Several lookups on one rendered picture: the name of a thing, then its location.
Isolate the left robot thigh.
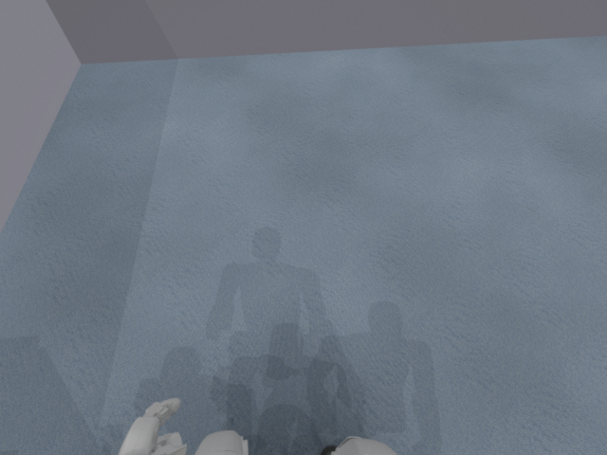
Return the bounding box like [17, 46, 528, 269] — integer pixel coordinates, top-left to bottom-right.
[194, 430, 248, 455]

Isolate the robot right shin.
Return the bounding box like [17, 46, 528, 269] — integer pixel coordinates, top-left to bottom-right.
[338, 436, 361, 447]

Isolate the robot left hand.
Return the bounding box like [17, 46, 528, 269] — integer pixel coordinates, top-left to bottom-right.
[119, 398, 187, 455]

